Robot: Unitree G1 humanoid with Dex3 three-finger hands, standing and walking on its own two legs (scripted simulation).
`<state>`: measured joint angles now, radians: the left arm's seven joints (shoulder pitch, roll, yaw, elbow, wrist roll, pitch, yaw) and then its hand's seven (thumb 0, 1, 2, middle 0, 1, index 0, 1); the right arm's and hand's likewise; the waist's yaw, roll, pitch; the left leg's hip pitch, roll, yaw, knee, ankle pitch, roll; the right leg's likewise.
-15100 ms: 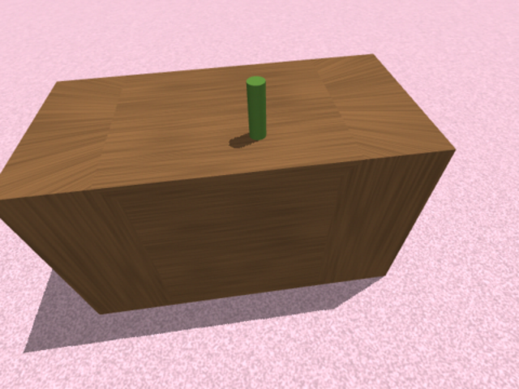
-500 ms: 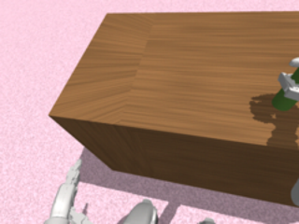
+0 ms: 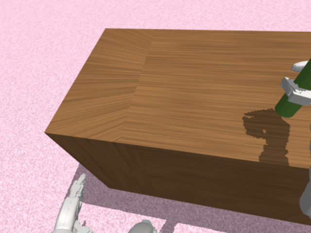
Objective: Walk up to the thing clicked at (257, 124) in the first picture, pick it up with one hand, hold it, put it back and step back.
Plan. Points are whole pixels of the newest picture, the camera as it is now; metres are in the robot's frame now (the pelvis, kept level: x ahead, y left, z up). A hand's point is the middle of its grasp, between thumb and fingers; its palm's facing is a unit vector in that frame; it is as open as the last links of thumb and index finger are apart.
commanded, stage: settle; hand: right
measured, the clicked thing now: (301, 89) +0.49 -0.25 +0.10
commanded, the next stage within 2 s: lift in 0.54 s
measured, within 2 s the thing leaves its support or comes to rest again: neither
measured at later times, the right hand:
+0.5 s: hand (297, 77) +0.48 -0.23 +0.14, palm faces +0.22 +0.98 +0.01, open 6.2 cm
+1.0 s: hand (304, 72) +0.46 -0.22 +0.17, palm faces +0.21 +0.98 +0.01, open 6.2 cm
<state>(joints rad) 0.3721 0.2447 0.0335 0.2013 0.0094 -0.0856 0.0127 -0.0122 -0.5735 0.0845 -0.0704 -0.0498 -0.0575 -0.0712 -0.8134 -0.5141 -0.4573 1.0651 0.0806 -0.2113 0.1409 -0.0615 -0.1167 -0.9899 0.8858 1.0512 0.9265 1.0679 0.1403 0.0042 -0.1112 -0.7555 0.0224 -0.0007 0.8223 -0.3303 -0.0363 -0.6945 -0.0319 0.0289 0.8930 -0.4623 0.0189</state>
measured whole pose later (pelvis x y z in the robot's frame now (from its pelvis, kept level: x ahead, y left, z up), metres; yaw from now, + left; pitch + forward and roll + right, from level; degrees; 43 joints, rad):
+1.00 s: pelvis +0.01 +0.01 +0.02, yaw +1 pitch +9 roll +1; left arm 0.36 0.25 0.06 0.31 -0.02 -0.10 0.04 -0.01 -0.56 0.08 -0.06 -0.05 -0.05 -0.06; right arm -0.73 -0.41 -0.40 0.86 0.12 -0.10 0.09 -0.06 -0.11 -1.01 0.89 1.05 0.94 1.06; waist 0.07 -0.01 -0.09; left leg -0.56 0.02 -0.01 0.69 -0.29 -0.03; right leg -0.48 -0.04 0.01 0.73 -0.41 0.02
